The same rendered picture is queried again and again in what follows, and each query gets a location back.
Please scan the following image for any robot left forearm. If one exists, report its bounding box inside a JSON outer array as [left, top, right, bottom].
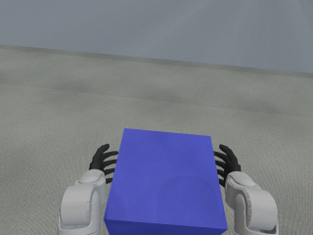
[[57, 169, 108, 235]]

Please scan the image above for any robot right hand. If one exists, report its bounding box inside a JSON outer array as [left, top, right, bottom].
[[213, 144, 242, 188]]

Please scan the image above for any carton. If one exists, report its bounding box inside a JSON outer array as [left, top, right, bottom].
[[104, 128, 228, 235]]

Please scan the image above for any robot left hand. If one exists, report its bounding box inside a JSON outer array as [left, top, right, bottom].
[[88, 144, 118, 184]]

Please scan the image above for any robot right forearm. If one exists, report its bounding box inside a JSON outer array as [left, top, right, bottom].
[[224, 171, 279, 235]]

